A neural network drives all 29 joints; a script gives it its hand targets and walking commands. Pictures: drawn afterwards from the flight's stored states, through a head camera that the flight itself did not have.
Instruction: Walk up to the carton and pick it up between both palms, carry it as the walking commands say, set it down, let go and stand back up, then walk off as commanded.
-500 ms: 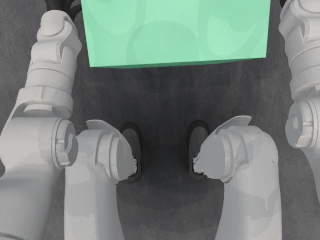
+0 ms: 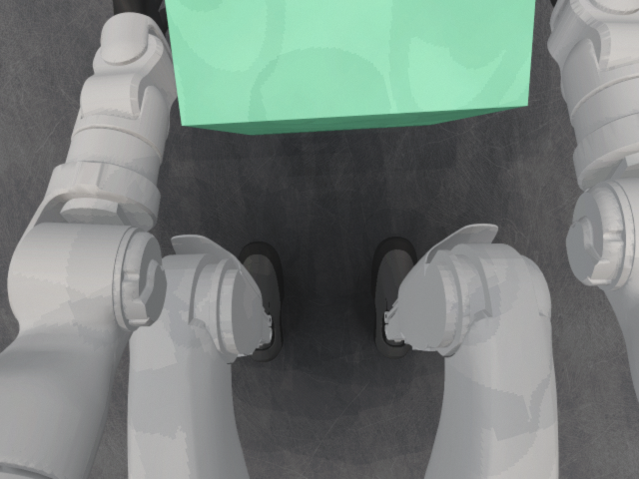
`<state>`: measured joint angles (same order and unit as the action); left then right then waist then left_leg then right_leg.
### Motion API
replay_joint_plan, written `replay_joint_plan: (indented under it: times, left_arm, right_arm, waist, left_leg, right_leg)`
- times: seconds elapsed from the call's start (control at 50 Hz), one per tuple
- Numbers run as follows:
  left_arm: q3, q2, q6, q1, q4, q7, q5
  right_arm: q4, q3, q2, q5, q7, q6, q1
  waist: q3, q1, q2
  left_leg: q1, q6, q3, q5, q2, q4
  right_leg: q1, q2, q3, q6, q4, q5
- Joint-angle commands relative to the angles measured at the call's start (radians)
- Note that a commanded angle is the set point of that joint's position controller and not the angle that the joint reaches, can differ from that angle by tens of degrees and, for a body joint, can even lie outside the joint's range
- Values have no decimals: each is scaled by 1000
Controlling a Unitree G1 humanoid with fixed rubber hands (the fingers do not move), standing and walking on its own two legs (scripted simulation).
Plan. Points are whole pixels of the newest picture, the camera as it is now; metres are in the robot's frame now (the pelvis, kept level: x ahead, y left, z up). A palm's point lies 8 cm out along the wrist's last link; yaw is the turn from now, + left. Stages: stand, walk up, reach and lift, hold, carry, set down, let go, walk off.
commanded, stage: reach and lift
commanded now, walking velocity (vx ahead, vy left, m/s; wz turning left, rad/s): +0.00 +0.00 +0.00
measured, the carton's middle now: out of the picture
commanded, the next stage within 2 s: none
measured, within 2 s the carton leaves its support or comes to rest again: leaves its support in 1.08 s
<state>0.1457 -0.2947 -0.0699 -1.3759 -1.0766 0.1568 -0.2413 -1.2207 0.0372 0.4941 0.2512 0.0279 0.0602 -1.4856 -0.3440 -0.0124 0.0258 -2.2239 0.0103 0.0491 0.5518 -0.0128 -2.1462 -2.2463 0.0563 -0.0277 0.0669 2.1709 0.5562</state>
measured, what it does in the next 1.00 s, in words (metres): stands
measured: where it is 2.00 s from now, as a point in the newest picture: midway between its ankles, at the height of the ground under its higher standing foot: (326, 319)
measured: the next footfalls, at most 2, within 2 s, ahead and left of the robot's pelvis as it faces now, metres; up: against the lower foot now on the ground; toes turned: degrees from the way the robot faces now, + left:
none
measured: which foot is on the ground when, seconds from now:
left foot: down 0.00-1.00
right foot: down 0.00-1.00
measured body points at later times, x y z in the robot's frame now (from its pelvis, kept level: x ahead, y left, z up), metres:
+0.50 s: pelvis +0.00 +0.00 +0.01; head +0.37 -0.03 +0.25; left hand +0.55 +0.15 -0.17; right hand +0.56 -0.22 -0.17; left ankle +0.12 +0.11 -0.34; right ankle +0.12 -0.11 -0.34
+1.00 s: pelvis -0.01 +0.00 -0.02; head +0.35 -0.04 +0.24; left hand +0.56 +0.14 -0.17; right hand +0.56 -0.22 -0.17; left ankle +0.12 +0.12 -0.34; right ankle +0.12 -0.11 -0.34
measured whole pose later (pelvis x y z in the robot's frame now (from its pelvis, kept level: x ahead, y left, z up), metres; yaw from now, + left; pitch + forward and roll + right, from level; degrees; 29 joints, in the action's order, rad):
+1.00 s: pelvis -0.01 +0.00 -0.02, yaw +0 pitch +36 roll +3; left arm 0.25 -0.27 -0.19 -1.42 -1.01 0.12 -0.18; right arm -1.12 0.11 0.44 0.13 0.02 0.19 -1.52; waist -0.34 -0.01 0.05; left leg -2.28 -0.01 0.04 0.53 0.02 -2.18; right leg -2.30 0.04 -0.01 0.06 2.21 0.53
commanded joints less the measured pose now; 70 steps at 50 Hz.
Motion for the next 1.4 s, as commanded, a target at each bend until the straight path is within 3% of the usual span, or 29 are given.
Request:
replay_joint_plan:
  times: [0.0,0.22,0.44,0.54,0.64,0.7,0.92,1.12,1.2,1.22,1.26,1.38]
  left_arm:
    - [-3,-92,20,-243,88,6,0]
    - [-82,3,30,-303,107,17,-35]
    - [-157,165,42,-395,143,-4,-56]
    - [-196,388,33,-512,159,-62,-53]
    - [-214,726,-1,-649,172,-171,-23]
    - [-197,818,-24,-678,211,-215,-10]
    - [-179,908,-92,-703,304,-269,-1]
    - [-251,990,-120,-696,457,-252,-30]
    - [-242,969,-131,-690,493,-248,-2]
    - [-226,959,-134,-699,483,-250,13]
    - [-213,963,-140,-669,490,-253,41]
    - [-186,983,-171,-651,499,-273,92]
  right_arm:
    - [82,7,114,-4,9,-22,-278]
    - [82,-10,56,-14,33,-38,-317]
    - [103,-93,-120,25,0,-43,-391]
    - [106,-144,-364,20,-61,-26,-474]
    - [118,-183,-742,-19,-171,14,-523]
    - [152,-161,-863,-38,-214,45,-500]
    - [267,-147,-974,-61,-288,125,-499]
    - [486,-219,-1055,-24,-292,148,-546]
    - [467,-216,-1099,-43,-286,171,-494]
    - [439,-204,-1110,-53,-288,179,-488]
    - [414,-193,-1138,-77,-288,190,-446]
    - [378,-136,-1173,-134,-290,223,-387]
  waist:
    - [1177,-8,-64]
    - [1212,-50,-50]
    - [1211,-45,-50]
    - [1185,-59,-50]
    - [1132,-73,-55]
    - [1116,-77,-56]
    - [1185,-63,-69]
    - [1544,-28,-102]
    - [1520,5,-114]
    - [1471,13,-113]
    - [1452,32,-111]
    - [1430,29,-94]
  left_leg:
    - [536,-33,-25,-246,66,130]
    - [563,-40,-26,-268,86,132]
    - [586,-32,-30,-288,101,140]
    - [577,-27,-29,-280,111,136]
    - [520,-22,-20,-252,134,119]
    - [478,-26,-9,-237,141,112]
    - [439,-21,20,-179,133,96]
    - [543,-20,36,-347,143,108]
    - [492,-21,44,-319,143,138]
    - [484,-18,46,-273,139,150]
    - [459,-21,47,-282,139,173]
    - [457,-22,46,-256,145,219]
  right_leg:
    - [628,-42,76,-58,-185,-293]
    - [668,-57,76,-51,-193,-329]
    - [674,-75,72,-50,-198,-340]
    - [649,-89,62,-48,-194,-323]
    - [611,-107,52,-39,-177,-302]
    - [608,-112,46,-34,-168,-303]
    - [600,-101,33,-29,-158,-260]
    - [764,-123,13,-48,-153,-450]
    - [783,-133,23,-52,-179,-448]
    - [731,-133,24,-53,-200,-377]
    - [751,-137,28,-51,-211,-409]
    - [718,-146,28,-45,-258,-379]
